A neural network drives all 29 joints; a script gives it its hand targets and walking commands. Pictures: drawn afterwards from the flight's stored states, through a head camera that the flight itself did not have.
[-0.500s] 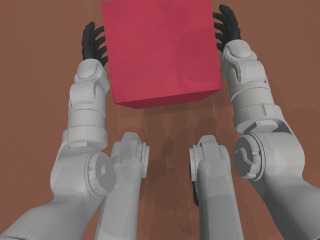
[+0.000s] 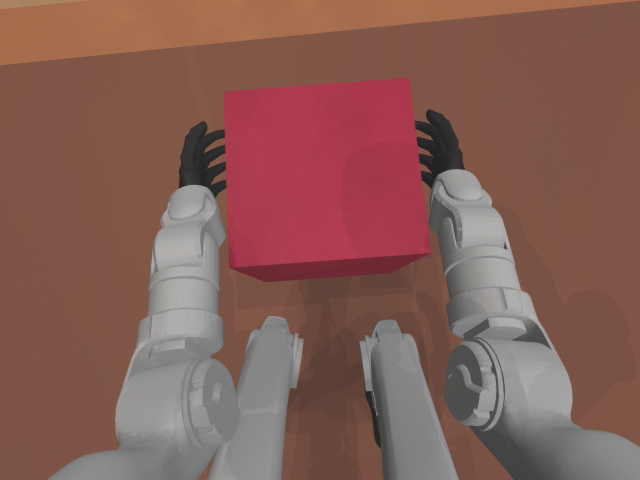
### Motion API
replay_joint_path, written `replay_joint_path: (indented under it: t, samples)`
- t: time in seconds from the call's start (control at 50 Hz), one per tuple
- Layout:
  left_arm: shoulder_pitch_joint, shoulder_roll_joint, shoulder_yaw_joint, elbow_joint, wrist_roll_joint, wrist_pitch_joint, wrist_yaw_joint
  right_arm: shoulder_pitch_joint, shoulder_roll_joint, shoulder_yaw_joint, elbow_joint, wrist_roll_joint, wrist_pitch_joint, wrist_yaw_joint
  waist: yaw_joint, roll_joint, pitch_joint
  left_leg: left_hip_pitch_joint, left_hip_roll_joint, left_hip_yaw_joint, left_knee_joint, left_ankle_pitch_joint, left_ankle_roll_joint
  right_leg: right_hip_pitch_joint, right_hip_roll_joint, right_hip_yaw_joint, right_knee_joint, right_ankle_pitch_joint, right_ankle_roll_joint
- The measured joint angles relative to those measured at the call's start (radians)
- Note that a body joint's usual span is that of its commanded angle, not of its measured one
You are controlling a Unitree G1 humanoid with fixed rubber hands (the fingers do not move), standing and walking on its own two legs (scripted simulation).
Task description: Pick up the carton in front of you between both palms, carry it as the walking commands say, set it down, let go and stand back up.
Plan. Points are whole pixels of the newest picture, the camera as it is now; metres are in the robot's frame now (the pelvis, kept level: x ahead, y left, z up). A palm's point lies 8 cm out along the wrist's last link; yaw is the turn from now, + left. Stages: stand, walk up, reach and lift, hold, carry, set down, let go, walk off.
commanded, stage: reach and lift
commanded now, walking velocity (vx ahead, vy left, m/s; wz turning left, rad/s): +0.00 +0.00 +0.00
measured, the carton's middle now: (323, 199) +0.46 +0.02 -0.12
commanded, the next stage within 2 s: hold in 1.98 s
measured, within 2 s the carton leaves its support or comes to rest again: neither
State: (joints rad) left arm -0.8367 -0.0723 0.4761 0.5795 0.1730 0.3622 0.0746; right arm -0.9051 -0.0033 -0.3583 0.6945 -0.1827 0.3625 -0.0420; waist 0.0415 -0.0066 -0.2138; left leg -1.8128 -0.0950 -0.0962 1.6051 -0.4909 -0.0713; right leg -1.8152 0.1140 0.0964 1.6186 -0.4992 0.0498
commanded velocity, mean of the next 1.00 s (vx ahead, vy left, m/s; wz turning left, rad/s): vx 0.00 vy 0.00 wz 0.00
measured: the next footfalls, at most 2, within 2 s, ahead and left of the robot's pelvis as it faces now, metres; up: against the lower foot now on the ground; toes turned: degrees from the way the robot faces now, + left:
none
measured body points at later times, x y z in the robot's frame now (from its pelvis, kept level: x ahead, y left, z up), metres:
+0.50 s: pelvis +0.05 +0.00 +0.14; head +0.16 +0.00 +0.58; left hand +0.42 +0.16 +0.11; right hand +0.43 -0.14 +0.10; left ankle +0.10 +0.14 -0.51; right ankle +0.09 -0.13 -0.51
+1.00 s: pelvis +0.09 +0.01 +0.23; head +0.06 +0.01 +0.68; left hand +0.39 +0.16 +0.24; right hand +0.39 -0.14 +0.24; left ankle +0.10 +0.14 -0.51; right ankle +0.09 -0.13 -0.51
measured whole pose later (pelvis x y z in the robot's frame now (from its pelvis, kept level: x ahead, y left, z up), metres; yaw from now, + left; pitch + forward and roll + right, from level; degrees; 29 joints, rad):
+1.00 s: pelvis +0.09 +0.01 +0.23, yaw +0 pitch +1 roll +0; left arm -0.25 -0.15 0.25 0.39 0.24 0.55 0.02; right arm -0.24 0.15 -0.24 0.39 -0.23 0.56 -0.03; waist 0.00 0.00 -0.10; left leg -0.25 -0.05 -0.14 0.48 -0.24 -0.01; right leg -0.24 0.05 0.14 0.48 -0.24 0.01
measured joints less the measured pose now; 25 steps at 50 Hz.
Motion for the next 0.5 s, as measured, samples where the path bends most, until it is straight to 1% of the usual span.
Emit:
replay_joint_path:
  t: [0.14,0.3,0.5]
  samples:
    - [0.099,-0.012,-0.029,0.014,-0.006,-0.014,-0.002,0.108,0.032,0.005,-0.007,-0.003,-0.012,-0.005,-0.002,0.0,-0.022,0.188,0.002,-0.008,-0.124,0.001,0.007,0.188,-0.005,0.007,-0.124,0.0,-0.008]
    - [0.205,-0.028,-0.051,0.028,0.006,-0.038,-0.016,0.234,0.071,0.001,-0.023,-0.016,-0.035,-0.005,-0.007,0.0,-0.026,0.423,0.007,-0.019,-0.298,0.025,0.016,0.425,-0.013,0.014,-0.298,0.023,-0.017]
    - [0.347,-0.051,-0.097,0.004,0.016,-0.055,-0.027,0.399,0.104,0.027,-0.074,-0.013,-0.052,-0.004,-0.014,0.004,-0.003,0.733,0.016,-0.03,-0.533,0.074,0.03,0.738,-0.025,0.026,-0.538,0.072,-0.025]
